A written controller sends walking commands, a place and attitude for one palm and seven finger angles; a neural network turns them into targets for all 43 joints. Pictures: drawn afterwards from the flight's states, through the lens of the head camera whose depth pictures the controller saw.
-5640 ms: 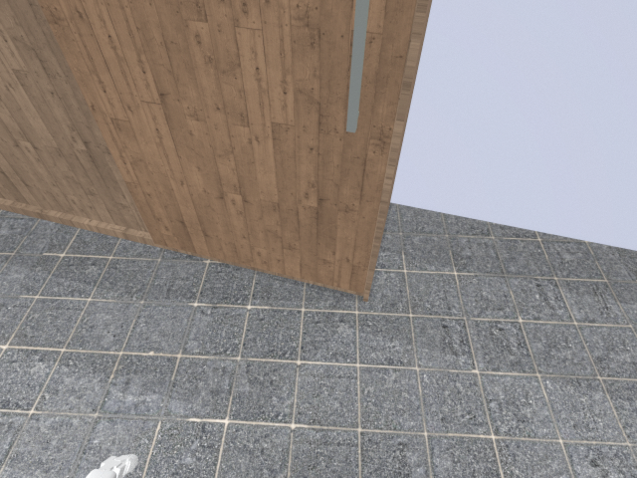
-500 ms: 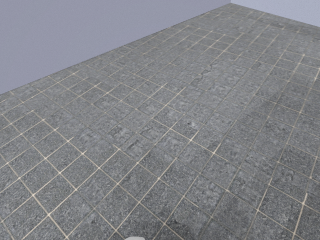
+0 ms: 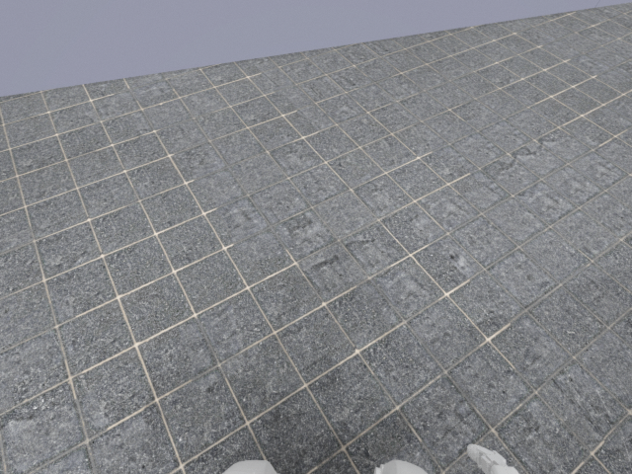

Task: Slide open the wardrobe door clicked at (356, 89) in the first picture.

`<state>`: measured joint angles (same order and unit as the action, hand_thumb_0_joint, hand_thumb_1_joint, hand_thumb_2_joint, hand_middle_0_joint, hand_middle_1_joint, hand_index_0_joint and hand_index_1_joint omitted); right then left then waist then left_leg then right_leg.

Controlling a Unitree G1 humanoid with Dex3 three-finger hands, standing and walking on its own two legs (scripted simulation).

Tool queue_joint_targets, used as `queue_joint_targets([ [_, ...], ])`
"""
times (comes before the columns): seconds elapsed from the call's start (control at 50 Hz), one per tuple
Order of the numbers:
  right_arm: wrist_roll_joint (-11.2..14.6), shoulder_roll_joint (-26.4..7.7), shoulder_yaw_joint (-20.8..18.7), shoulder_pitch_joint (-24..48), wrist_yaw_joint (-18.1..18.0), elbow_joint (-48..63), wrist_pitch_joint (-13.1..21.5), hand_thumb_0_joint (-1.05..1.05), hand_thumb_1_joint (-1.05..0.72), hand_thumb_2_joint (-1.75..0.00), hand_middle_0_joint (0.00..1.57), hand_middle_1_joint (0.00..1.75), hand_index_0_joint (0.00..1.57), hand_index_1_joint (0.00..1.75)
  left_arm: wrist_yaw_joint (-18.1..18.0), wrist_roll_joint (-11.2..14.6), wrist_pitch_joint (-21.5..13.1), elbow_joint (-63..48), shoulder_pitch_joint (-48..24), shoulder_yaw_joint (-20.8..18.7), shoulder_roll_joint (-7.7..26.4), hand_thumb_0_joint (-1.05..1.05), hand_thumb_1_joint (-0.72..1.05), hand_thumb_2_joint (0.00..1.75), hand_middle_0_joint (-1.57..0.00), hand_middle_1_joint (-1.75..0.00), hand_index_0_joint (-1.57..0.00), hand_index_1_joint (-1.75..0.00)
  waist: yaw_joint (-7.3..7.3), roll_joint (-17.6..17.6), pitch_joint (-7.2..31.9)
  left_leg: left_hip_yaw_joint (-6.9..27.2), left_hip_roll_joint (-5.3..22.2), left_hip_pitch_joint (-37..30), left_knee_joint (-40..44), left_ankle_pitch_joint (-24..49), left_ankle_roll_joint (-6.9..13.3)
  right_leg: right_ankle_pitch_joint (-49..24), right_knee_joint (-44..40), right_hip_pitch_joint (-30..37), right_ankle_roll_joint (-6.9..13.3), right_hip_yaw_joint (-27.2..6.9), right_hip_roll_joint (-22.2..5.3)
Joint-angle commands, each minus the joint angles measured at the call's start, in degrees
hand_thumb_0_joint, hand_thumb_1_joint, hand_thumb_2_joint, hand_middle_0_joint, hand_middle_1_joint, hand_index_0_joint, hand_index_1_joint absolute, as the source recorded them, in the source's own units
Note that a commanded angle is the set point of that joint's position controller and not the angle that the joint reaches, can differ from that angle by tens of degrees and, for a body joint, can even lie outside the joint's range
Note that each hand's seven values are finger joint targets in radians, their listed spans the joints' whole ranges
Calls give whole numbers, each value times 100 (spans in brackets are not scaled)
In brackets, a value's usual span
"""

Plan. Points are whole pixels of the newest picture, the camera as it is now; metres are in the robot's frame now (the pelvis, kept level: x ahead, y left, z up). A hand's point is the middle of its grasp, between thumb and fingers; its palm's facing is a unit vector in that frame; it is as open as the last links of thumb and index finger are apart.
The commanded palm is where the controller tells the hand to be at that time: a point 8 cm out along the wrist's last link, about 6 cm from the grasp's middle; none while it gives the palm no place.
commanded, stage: turn to face it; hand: right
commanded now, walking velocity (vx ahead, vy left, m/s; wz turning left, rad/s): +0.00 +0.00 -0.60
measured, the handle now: out of the picture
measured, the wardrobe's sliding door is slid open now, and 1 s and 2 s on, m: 0.00 0.00 0.00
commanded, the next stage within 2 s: none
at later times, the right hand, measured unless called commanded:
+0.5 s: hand out of the picture +0.07 -0.25 -0.16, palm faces +0.25 +0.94 -0.23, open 7.4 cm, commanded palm none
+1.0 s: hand out of the picture +0.02 -0.16 -0.13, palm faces +0.52 +0.81 -0.27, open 7.3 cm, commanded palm none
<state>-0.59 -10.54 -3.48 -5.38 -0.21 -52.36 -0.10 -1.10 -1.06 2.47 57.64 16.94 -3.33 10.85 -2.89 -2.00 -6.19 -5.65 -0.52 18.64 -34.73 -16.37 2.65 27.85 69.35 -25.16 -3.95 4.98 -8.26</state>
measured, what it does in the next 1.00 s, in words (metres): steps on the spot, turning right: right foot, then left foot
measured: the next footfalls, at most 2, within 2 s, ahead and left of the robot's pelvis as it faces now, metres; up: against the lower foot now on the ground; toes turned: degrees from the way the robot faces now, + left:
right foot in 0.24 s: +0.11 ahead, -0.13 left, +0.00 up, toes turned -14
left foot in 0.72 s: +0.12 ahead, +0.12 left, +0.00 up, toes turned -19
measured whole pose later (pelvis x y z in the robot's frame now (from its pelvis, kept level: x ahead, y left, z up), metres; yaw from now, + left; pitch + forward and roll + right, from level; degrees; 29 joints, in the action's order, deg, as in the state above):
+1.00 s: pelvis +0.06 +0.04 +0.02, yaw -32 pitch +0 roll -3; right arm -1.3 -9.6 -1.7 -13.6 -0.9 -51.3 -0.5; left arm 1.9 -1.5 4.9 52.6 9.3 -5.6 16.0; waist -0.9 -0.8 -3.7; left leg -11.1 6.7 10.6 -28.8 -18.2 0.9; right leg 22.2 60.5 -29.1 -4.8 1.2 -2.3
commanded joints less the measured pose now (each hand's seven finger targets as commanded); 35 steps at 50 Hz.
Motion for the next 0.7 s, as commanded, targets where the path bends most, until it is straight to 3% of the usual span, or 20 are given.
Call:
queue_joint_targets([
  [0.0, -77, -703, -47, -219, -162, 152, 131, 0, -90, -90, 20, 30, 20, 30, -29, -10, -60, -145, 564, 42, 186, 0, 90, 90, -20, -30, -20, -30, -16, 737, 849, 656, 1435, -390, 1488, 3003, 629, -569, -761, 69, 0, -275, 48],
  [0.04, -82, -664, 24, -200, -138, 42, 158, 0, -90, -90, 20, 30, 20, 30, 8, 22, -80, -61, 612, 92, 60, 0, 90, 90, -20, -30, -20, -30, -26, 893, 806, 370, 1301, -342, 1581, 2530, 539, -757, -1574, 369, 37, -170, 195],
  [0.1, -70, -780, -48, -386, -142, -22, 98, 0, -90, -90, 20, 30, 20, 30, 51, 32, -119, -205, 133, 74, 194, 0, 90, 90, -20, -30, -20, -30, 224, 1215, 556, 358, 1520, -656, 1463, 2420, 570, -770, -2263, 248, 39, 20, 295],
  [0.12, -71, -812, -77, -450, -153, -32, 75, 0, -90, -90, 20, 30, 20, 30, 64, 27, -126, -263, -26, 51, 235, 0, 90, 90, -20, -30, -20, -30, 285, 1137, 463, 390, 1597, -651, 1379, 2408, 557, -800, -2454, 296, 47, 56, 313],
  [0.18, -47, -866, -150, -488, -180, -3, 14, 0, -90, -90, 20, 30, 20, 30, 114, -1, -126, -330, 18, -16, 303, 0, 90, 90, -20, -30, -20, -30, 218, 829, 420, 151, 1642, -506, 813, 2016, 276, -1502, -3356, 801, 109, 158, 370],
  [0.2, -35, -796, -168, -515, -178, 43, -23, 0, -90, -90, 20, 30, 20, 30, 130, -7, -149, -327, 252, -66, 452, 0, 90, 90, -20, -30, -20, -30, 104, 318, 556, -19, 1529, -232, 262, 1479, 47, -2312, -3851, 1257, 221, -98, 207],
  [0.22, -6, -524, -166, -705, -160, 150, -69, 0, -90, -90, 20, 30, 20, 30, 131, -51, -193, -377, 465, -156, 858, 0, 90, 90, -20, -30, -20, -30, 79, -985, 666, -337, 916, 403, -706, 65, -335, -3727, -4380, 1532, 684, -1516, -678],
  [0.24, 12, -378, -91, -627, -152, 325, -87, 0, -90, -90, 20, 30, 20, 30, 101, -69, -193, -423, 607, -219, 1230, 0, 90, 90, -20, -30, -20, -30, 7, -1897, 626, -303, 399, 1039, -2084, -2045, -605, -4637, -5031, 1652, 1362, -2773, -1609],
  [0.26, -52, -466, -116, -423, -188, 334, -120, 0, -90, -90, 20, 30, 20, 30, 11, -77, -210, -336, 714, -244, 1232, 0, 90, 90, -20, -30, -20, -30, -128, -1662, 858, 341, 368, 1139, -2941, -2045, -541, -3949, -5242, 1551, 1471, -3027, -1539],
  [0.28, -53, -480, -160, -274, -159, 360, -105, 0, -90, -90, 20, 30, 20, 30, -11, -69, -206, -423, 499, -242, 1162, 0, 90, 90, -20, -30, -20, -30, -39, -1202, 774, 555, 467, 1447, -3347, -1643, -526, -3215, -5229, 1471, 1469, -2876, -1355],
  [0.32, -63, -484, -197, -346, -88, 287, -69, 0, -90, -90, 20, 30, 20, 30, -7, -54, -253, -610, -19, -178, 947, 0, 90, 90, -20, -30, -20, -30, 154, -589, 837, 632, 552, 1449, -3392, -802, -563, -2880, -5184, 1422, 1256, -2113, -852],
  [0.34, -58, -463, -198, -433, -65, 239, -63, 0, -90, -90, 20, 30, 20, 30, -11, -42, -278, -674, -116, -184, 917, 0, 90, 90, -20, -30, -20, -30, 184, -390, 984, 591, 572, 1408, -3253, -642, -605, -3002, -5154, 1541, 1217, -1871, -741],
  [0.38, -43, -463, -207, -469, -71, 228, -97, 0, -90, -90, 20, 30, 20, 30, -4, -30, -282, -685, -80, -207, 944, 0, 90, 90, -20, -30, -20, -30, 138, -415, 1116, 590, 548, 1258, -2933, -615, -657, -3071, -5150, 1609, 1249, -1797, -646],
  [0.46, -35, -470, -201, -427, -76, 296, -122, 0, -90, -90, 20, 30, 20, 30, 24, -23, -236, -683, -24, -285, 1081, 0, 90, 90, -20, -30, -20, -30, 53, -450, 1226, 536, 444, 1256, -2317, -734, -726, -2980, -5084, 1909, 1358, -1963, -589],
  [0.54, -16, -496, -183, -305, -86, 431, -132, 0, -90, -90, 20, 30, 20, 30, 62, -45, -161, -731, -75, -354, 1212, 0, 90, 90, -20, -30, -20, -30, -12, -654, 1075, 513, 332, 969, -1693, -919, -715, -2564, -5056, 1574, 1392, -2323, -536],
  [0.62, 24, -543, -174, -714, -110, 419, -125, 0, -90, -90, 20, 30, 20, 30, 104, -63, -79, -871, -417, -411, 1334, 0, 90, 90, -20, -30, -20, -30, 147, -816, 1100, 410, 117, 67, -686, -801, -604, -2142, -5000, 951, 1277, -2570, -317],
  [0.64, 27, -605, -167, -942, -111, 381, -102, 0, -90, -90, 20, 30, 20, 30, 118, -50, -61, -921, -542, -423, 1330, 0, 90, 90, -20, -30, -20, -30, 267, -721, 1124, 381, 67, -318, -146, -506, -584, -2135, -4855, 754, 1196, -2526, -210],
  [0.66, 25, -664, -202, -1235, -124, 322, -74, 0, -90, -90, 20, 30, 20, 30, 132, -32, -41, -987, -669, -429, 1280, 0, 90, 90, -20, -30, -20, -30, 417, -630, 1170, 298, 103, -998, 666, -32, -544, -1838, -4671, 328, 993, -2388, 2],
  [0.68, -24, -967, -266, -1482, -157, 303, -34, 0, -90, -90, 20, 30, 20, 30, 160, 12, -21, -1062, -691, -408, 1028, 0, 90, 90, -20, -30, -20, -30, 542, 3, 1120, 803, 680, -1723, 1553, -136, -346, -1151, -3997, -461, 655, -2038, 432],
])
